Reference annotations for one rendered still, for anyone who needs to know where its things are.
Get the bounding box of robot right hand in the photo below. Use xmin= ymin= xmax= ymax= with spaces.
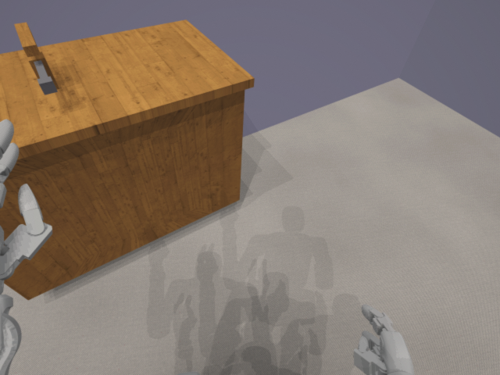
xmin=354 ymin=304 xmax=415 ymax=375

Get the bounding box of left robot forearm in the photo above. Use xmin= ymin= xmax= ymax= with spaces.
xmin=0 ymin=295 xmax=22 ymax=375

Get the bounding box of counter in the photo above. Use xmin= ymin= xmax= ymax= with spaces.
xmin=0 ymin=20 xmax=255 ymax=300

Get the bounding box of robot left hand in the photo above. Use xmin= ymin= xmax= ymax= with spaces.
xmin=0 ymin=120 xmax=52 ymax=295

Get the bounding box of tap lever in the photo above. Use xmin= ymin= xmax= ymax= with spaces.
xmin=34 ymin=60 xmax=58 ymax=95

